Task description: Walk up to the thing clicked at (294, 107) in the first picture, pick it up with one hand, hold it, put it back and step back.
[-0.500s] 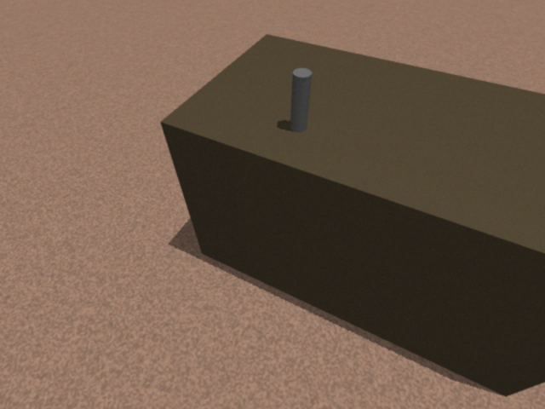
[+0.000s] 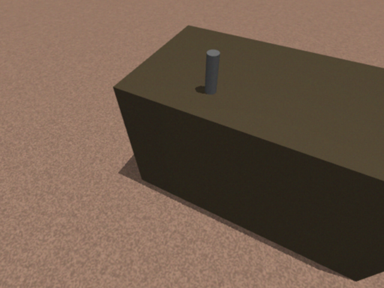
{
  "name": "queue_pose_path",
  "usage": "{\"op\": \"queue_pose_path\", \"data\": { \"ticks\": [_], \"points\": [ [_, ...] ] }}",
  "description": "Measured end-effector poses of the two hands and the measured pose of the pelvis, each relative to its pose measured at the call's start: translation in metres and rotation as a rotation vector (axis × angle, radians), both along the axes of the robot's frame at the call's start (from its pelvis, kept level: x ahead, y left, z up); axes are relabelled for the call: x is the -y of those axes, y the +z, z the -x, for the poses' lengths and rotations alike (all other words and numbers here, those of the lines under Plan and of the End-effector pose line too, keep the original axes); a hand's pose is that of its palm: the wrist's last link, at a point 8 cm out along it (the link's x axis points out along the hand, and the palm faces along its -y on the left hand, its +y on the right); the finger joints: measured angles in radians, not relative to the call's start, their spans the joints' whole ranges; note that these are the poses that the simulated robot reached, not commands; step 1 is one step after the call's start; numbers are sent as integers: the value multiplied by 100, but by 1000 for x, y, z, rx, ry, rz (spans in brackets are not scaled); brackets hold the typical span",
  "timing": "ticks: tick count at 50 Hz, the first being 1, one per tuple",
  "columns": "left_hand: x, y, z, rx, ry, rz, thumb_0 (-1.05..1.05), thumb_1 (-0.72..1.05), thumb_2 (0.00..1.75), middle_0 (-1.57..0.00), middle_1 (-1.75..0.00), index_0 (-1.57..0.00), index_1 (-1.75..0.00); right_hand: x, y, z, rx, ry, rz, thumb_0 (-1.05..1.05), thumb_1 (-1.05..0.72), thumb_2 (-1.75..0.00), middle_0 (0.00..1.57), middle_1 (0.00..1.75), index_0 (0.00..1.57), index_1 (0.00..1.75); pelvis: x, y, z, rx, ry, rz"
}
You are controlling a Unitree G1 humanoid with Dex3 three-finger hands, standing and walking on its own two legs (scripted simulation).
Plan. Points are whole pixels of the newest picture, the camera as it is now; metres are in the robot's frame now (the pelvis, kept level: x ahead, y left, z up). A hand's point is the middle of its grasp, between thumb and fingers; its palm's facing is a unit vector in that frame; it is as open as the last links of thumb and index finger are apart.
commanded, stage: stand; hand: left
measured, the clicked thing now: (211, 73) +0.80 -0.05 +0.00
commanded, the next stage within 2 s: walk up in 0.62 s
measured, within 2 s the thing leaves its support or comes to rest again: neither
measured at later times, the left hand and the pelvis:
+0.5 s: hand out of the picture +0.07 +0.25 -0.16, palm faces -0.02 -0.94 -0.35, open 7.3 cm; pelvis +0.00 +0.00 +0.00, yaw +0 degrees
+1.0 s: hand (104, 283) +0.16 +0.22 -0.15, palm faces -0.15 -0.88 -0.45, open 7.3 cm; pelvis +0.07 -0.06 -0.03, yaw -10 degrees
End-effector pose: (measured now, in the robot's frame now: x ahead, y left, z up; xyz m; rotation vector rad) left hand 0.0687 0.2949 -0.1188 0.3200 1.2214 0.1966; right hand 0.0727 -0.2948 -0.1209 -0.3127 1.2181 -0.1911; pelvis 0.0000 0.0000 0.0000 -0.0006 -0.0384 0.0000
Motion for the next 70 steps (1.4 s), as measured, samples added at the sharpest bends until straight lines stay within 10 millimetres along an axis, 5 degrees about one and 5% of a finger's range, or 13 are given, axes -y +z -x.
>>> {"op": "queue_pose_path", "data": {
  "ticks": [31,37,44,49,59,65,70],
  "points": [
    [-3,1,2,-10,9,-4,0,91,90,-21,-30,-21,-30,-1,0,-3,-9,6,1,1,-91,-90,21,30,20,30,-1,0,-4,-3,3,0],
    [-6,2,-8,-52,-59,-19,0,91,90,-21,-30,-21,-30,18,3,-1,108,-66,3,1,-91,-90,21,31,20,30,4,-6,-13,-6,-79,-13],
    [9,14,-57,-30,-147,-67,0,91,90,-21,-30,-20,-30,70,-6,23,32,-143,32,1,-90,-90,21,31,20,30,35,-13,-42,12,-144,-31],
    [30,9,-85,23,-156,-118,0,91,90,-21,-30,-20,-30,102,-28,9,0,-182,35,1,-91,-90,21,30,20,30,60,-31,-68,37,-172,8],
    [52,21,-136,-1,-201,-94,0,90,90,-21,-30,-21,-30,98,-9,-57,49,-178,-4,1,-91,-90,20,30,20,30,66,-13,-131,18,-262,22],
    [34,17,-198,9,-270,-115,0,90,90,-21,-31,-21,-30,90,-7,-99,52,-201,30,1,-91,-90,21,30,20,30,49,-21,-182,-5,-296,35],
    [3,-4,-268,21,-324,-140,0,90,90,-21,-31,-21,-30,69,-11,-150,105,-223,72,1,-91,-90,20,30,20,30,23,-39,-225,-11,-306,22]
  ]
}}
